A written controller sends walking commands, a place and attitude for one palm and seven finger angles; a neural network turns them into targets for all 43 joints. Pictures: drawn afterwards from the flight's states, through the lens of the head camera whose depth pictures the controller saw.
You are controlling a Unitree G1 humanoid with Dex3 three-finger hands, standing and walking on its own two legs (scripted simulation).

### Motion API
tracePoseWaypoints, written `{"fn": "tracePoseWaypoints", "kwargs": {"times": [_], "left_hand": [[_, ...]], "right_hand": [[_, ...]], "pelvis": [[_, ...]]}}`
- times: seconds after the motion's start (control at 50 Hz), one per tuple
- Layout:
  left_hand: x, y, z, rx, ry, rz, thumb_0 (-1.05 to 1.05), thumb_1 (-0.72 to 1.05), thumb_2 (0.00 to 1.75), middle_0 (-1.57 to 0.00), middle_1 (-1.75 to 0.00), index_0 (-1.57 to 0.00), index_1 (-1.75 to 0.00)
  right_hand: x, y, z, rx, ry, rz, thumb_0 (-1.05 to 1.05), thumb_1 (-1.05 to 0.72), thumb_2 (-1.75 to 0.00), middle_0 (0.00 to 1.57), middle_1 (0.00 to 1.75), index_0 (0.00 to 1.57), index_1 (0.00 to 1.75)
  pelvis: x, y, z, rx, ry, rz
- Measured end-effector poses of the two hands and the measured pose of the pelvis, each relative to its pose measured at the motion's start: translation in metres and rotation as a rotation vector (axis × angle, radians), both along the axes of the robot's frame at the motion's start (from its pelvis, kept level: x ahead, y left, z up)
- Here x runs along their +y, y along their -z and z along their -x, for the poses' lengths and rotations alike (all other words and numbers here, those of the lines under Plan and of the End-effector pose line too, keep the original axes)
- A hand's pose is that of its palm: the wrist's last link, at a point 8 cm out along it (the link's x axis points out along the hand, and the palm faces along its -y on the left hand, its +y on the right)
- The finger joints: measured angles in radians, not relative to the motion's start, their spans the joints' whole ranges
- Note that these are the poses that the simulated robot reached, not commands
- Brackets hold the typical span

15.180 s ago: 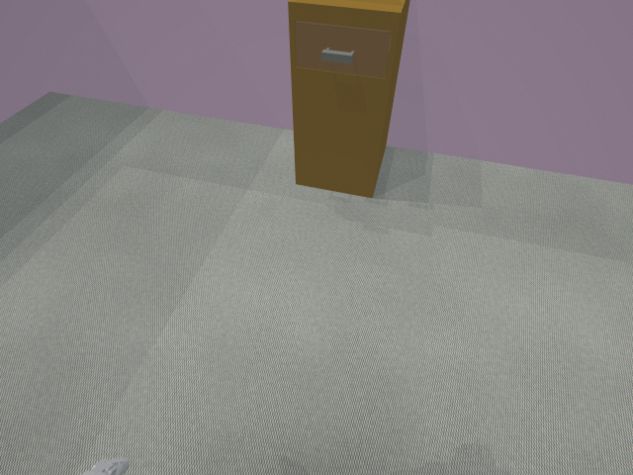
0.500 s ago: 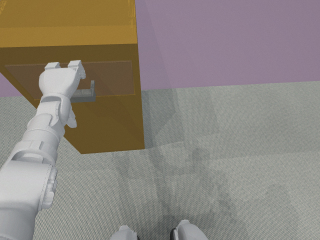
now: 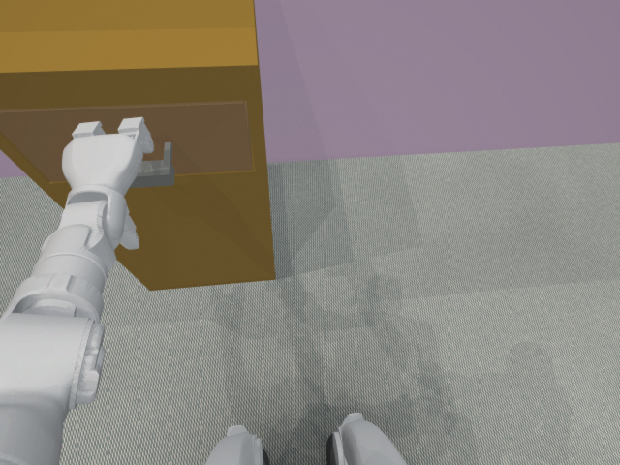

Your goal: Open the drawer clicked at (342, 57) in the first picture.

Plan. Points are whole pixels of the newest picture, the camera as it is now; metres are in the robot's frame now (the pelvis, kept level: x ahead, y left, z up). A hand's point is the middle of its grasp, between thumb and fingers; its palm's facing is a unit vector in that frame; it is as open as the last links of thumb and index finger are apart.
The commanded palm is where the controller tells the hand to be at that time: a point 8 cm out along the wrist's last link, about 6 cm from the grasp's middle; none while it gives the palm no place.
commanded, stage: lower the fingers behind the handle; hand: left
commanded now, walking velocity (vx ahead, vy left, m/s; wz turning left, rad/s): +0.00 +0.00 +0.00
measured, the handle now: (136, 162) +0.56 +0.22 -0.03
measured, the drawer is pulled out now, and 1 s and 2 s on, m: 0.00 0.00 0.00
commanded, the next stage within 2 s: lift the fingers back up to retry in 1.18 s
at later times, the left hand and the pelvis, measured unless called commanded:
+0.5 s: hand (122, 188) +0.50 +0.23 -0.02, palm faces -0.06 -0.01 -1.00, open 13.8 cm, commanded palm +0.49 +0.22 +0.02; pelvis -0.02 +0.01 -0.02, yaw +0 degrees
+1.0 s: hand (124, 189) +0.51 +0.23 -0.02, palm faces -0.05 +0.02 -1.00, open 13.8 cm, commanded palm +0.50 +0.22 +0.00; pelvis -0.05 +0.00 -0.05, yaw +0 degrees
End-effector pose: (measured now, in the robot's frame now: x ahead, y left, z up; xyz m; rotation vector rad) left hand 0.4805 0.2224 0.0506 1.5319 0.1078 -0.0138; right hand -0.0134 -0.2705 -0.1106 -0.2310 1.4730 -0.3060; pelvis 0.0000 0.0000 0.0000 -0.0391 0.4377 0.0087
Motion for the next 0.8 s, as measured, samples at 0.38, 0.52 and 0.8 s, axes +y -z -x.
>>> {"fn": "tracePoseWaypoints", "kwargs": {"times": [0.38,0.52,0.8], "left_hand": [[0.008,0.015,-0.004,-0.011,0.009,-0.007,0.00,-0.49,0.30,-0.33,-1.25,-0.32,-1.20],[0.005,0.016,-0.006,-0.015,-0.005,-0.032,0.00,-0.49,0.30,-0.33,-1.29,-0.32,-1.20],[0.004,0.019,-0.006,-0.018,0.000,-0.055,0.00,-0.49,0.30,-0.29,-1.34,-0.32,-1.20]], "right_hand": [[0.008,0.013,0.009,0.008,-0.018,0.011,0.00,-0.90,-0.90,0.20,0.29,0.20,0.30],[0.012,0.019,0.017,0.007,-0.007,0.002,0.00,-0.90,-0.90,0.20,0.29,0.20,0.30],[0.012,0.033,0.036,-0.005,-0.005,0.008,0.00,-0.90,-0.90,0.20,0.30,0.20,0.30]], "pelvis": [[0.005,0.017,0.010,0.038,-0.011,0.016],[0.006,0.023,0.016,0.043,-0.008,0.018],[0.005,0.040,0.034,0.062,-0.006,0.017]]}}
